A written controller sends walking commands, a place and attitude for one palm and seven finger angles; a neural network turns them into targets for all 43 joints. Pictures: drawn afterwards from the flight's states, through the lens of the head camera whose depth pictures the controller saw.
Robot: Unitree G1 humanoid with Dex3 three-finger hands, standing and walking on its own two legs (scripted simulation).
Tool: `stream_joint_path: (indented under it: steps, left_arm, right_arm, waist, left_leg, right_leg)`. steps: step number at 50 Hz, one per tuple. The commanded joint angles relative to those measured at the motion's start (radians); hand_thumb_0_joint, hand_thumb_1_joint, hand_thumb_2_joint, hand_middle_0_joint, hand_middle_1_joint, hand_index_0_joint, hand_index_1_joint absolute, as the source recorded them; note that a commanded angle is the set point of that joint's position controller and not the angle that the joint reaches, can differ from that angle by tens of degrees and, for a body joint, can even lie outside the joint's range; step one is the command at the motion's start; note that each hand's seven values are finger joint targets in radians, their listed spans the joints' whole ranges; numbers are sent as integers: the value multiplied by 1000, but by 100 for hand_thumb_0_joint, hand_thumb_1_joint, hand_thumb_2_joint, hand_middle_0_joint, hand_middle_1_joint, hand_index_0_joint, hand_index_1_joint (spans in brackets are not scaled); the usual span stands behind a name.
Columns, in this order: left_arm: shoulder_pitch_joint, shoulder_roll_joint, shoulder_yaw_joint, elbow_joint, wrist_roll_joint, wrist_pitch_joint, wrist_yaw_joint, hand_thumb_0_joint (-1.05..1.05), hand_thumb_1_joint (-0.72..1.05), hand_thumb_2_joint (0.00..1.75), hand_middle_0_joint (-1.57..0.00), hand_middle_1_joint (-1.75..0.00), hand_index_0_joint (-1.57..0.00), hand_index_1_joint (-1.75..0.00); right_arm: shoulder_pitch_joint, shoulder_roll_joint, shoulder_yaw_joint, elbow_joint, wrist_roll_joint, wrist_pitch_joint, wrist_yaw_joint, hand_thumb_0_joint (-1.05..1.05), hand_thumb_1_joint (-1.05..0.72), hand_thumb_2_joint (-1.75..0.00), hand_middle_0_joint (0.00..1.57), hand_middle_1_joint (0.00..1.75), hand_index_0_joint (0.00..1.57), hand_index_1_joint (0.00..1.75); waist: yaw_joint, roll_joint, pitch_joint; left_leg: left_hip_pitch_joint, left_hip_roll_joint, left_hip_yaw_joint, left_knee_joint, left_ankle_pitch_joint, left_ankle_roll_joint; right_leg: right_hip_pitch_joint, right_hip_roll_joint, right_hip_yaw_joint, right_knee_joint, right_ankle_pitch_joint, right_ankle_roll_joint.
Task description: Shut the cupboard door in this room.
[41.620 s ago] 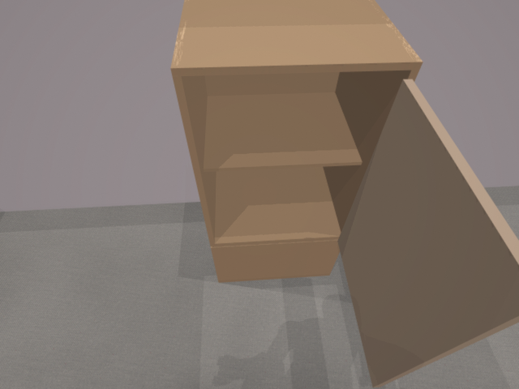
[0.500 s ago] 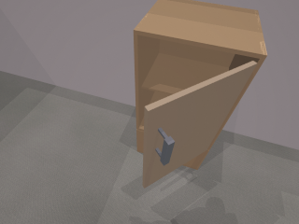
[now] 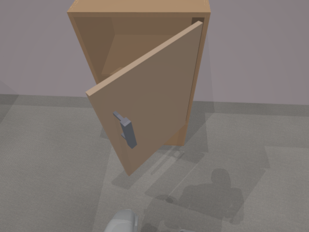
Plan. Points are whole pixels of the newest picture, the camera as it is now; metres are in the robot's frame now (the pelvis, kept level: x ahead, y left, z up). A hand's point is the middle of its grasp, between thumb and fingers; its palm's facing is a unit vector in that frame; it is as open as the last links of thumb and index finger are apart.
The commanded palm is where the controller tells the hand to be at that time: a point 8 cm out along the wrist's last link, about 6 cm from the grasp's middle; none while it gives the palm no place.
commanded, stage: walk to a spot facing it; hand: left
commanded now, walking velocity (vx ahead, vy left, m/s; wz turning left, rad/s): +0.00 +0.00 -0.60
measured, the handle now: (124, 130) +0.38 +0.13 -0.02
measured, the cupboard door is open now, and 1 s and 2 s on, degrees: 49 49 49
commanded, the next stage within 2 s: none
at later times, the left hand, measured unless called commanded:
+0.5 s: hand out of the picture +0.08 +0.25 -0.16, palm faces -0.18 -0.95 -0.26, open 7.4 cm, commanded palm none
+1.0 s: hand (130, 210) +0.19 +0.10 -0.16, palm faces -0.58 -0.78 -0.24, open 7.4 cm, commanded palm none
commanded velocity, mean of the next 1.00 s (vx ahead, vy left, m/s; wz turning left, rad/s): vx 0.00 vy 0.00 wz -0.60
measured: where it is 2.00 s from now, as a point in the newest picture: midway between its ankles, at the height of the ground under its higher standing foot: outside the picture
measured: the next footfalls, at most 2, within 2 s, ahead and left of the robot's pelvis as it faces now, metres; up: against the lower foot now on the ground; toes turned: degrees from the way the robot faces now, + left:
left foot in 0.40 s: +0.01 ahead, +0.16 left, +0.00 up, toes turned -17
right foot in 0.76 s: -0.02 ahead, -0.14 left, +0.00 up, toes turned -33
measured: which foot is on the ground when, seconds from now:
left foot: up 0.00-0.38, down 0.40-0.76, up 0.78-1.00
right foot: down 0.00-0.40, up 0.42-0.74, down 0.76-1.00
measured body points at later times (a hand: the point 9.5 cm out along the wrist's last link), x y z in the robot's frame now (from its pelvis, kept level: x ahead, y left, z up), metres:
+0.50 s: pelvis -0.02 +0.04 +0.00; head +0.02 +0.04 +0.45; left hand +0.09 +0.30 -0.14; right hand +0.02 -0.24 -0.12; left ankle -0.03 +0.17 -0.74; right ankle -0.02 -0.06 -0.68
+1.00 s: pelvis -0.03 +0.01 -0.01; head +0.02 -0.02 +0.44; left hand +0.22 +0.15 -0.15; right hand -0.12 -0.26 -0.14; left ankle +0.06 +0.11 -0.70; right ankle -0.06 -0.12 -0.74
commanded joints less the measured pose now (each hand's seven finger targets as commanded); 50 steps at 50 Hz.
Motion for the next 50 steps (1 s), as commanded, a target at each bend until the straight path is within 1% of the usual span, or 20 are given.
stream_joint_path:
  steps: [1,14,17,18,19,20,21,23,25,27,31,33,35,36,37,38,39,42,47,50]
  left_arm:
    - [67,230,59,-67,1,-25,11,0,90,90,-20,-30,-20,-30]
    - [57,263,66,-82,13,-10,5,0,90,90,-20,-30,-20,-30]
    - [-9,270,64,-97,7,-3,2,0,90,90,-20,-30,-20,-30]
    - [-35,252,61,-105,3,0,1,0,90,90,-20,-30,-20,-30]
    - [-34,209,53,-118,-4,1,-6,0,90,90,-20,-30,-20,-30]
    - [-11,161,47,-132,-12,2,-21,0,90,90,-20,-30,-20,-30]
    - [-37,197,63,-146,2,1,-24,0,90,90,-20,-30,-20,-30]
    - [-21,203,77,-119,14,11,-30,0,90,90,-20,-30,-20,-30]
    - [-23,182,67,-117,9,16,-38,0,90,90,-20,-30,-20,-30]
    - [-79,156,50,-139,6,10,-42,0,90,90,-20,-30,-20,-30]
    - [-160,132,30,-160,5,0,-45,0,90,90,-20,-30,-20,-30]
    - [-140,141,29,-151,4,-4,-46,0,90,90,-20,-30,-20,-30]
    - [-68,164,34,-129,3,-13,-43,0,90,90,-20,-30,-20,-30]
    - [35,209,44,-99,4,-27,-38,0,90,90,-20,-30,-20,-30]
    - [117,343,70,-75,11,-41,-19,0,90,90,-20,-30,-20,-30]
    - [163,374,79,-54,-10,-35,-3,0,90,90,-20,-30,-20,-30]
    - [131,329,81,-70,-9,-27,13,0,90,90,-20,-30,-20,-30]
    - [-75,284,60,-141,6,-2,14,0,90,90,-20,-30,-20,-30]
    - [-122,290,58,-164,15,-2,2,0,90,90,-20,-30,-20,-30]
    - [-140,291,61,-174,16,1,-2,0,90,90,-20,-30,-20,-30]
  right_arm:
    - [-32,-95,-16,-98,1,-26,-11,0,-90,-90,20,30,20,30]
    - [-53,-108,-3,-152,21,-47,-18,0,-90,-90,20,30,20,30]
    - [69,-115,-6,-126,27,-59,-23,0,-90,-90,20,30,20,30]
    - [122,-133,-12,-110,27,-66,-29,0,-90,-90,20,30,20,30]
    - [142,-181,-22,-113,20,-73,-35,0,-90,-90,20,30,20,30]
    - [95,-265,-40,-141,4,-71,-37,0,-90,-90,20,30,20,30]
    - [18,-274,-38,-172,8,-62,-36,0,-90,-90,20,30,20,30]
    - [-76,-185,-12,-195,-1,-67,-31,0,-90,-90,20,30,20,30]
    - [-65,-171,-12,-194,-3,-70,-29,0,-90,-90,20,30,20,30]
    - [21,-178,-22,-169,-7,-72,-28,0,-90,-90,20,30,20,30]
    - [126,-205,-36,-128,-7,-68,-17,0,-90,-90,20,30,20,30]
    - [118,-223,-44,-128,-6,-66,-14,0,-90,-90,20,30,20,30]
    - [108,-232,-48,-132,0,-64,-9,0,-90,-90,20,30,20,30]
    - [102,-224,-45,-143,7,-64,-4,0,-90,-90,20,30,20,30]
    - [115,-129,-20,-179,17,-61,2,0,-90,-90,20,30,20,30]
    - [44,-122,-10,-216,20,-51,-13,0,-90,-90,20,30,20,30]
    - [22,-114,-5,-211,17,-42,-26,0,-90,-90,20,30,20,30]
    - [36,-121,-8,-170,7,-27,-18,0,-90,-90,20,30,20,30]
    - [80,-109,-7,-157,8,-31,-2,0,-90,-90,20,30,20,30]
    - [115,-104,-4,-162,13,-46,-2,0,-90,-90,20,30,20,30]
  waist:
    - [17,-83,-178]
    - [32,-139,-225]
    - [-29,-149,-259]
    - [-56,-135,-266]
    - [-69,-2,-246]
    - [-55,263,-191]
    - [-36,212,-133]
    - [18,155,-87]
    - [17,136,-72]
    - [-25,138,-100]
    - [-80,207,-119]
    - [-71,235,-137]
    - [-24,208,-166]
    - [33,116,-228]
    - [59,-240,-301]
    - [79,-249,-320]
    - [70,-201,-308]
    - [-7,-135,-189]
    - [-27,-159,-163]
    - [-41,-186,-176]
  left_leg:
    - [-67,7,-46,-11,28,-12]
    - [108,-64,-65,-431,-80,19]
    - [287,-89,-42,-664,19,42]
    - [438,-55,-62,-773,72,61]
    - [565,86,-221,-884,-1,114]
    - [576,345,-458,-951,-18,198]
    - [373,450,-434,-946,80,260]
    - [234,302,-238,-898,197,216]
    - [260,250,-126,-851,328,196]
    - [393,240,-65,-773,536,199]
    - [427,249,14,-689,754,173]
    - [409,261,32,-643,786,156]
    - [355,244,76,-523,800,107]
    - [267,219,121,-336,719,55]
    - [-38,87,168,-60,122,-9]
    - [-106,45,38,73,-254,-14]
    - [-111,67,-38,99,-222,-7]
    - [-33,77,-15,37,-103,-22]
    - [79,21,34,-186,-26,-18]
    - [140,-4,46,-354,-22,-9]
  right_leg:
    - [155,-259,362,-226,225,-33]
    - [143,-199,542,-248,176,-60]
    - [68,-155,529,-235,141,-1]
    - [-50,-115,496,-202,60,42]
    - [-240,-19,407,-82,-77,90]
    - [-417,85,218,209,-254,122]
    - [-384,11,131,427,-286,149]
    - [-313,-18,102,621,-192,167]
    - [-332,-44,68,625,-169,174]
    - [-356,-58,16,495,-184,176]
    - [-223,-50,-76,269,-166,156]
    - [-140,-36,-101,190,-157,141]
    - [15,-22,-118,35,-32,121]
    - [207,-70,-67,-96,168,98]
    - [461,-353,290,-143,597,-9]
    - [428,-481,375,-95,934,-114]
    - [358,-435,353,-94,835,-127]
    - [95,-331,277,-155,378,-86]
    - [-43,-260,297,-215,75,-56]
    - [-43,-240,334,-196,42,-51]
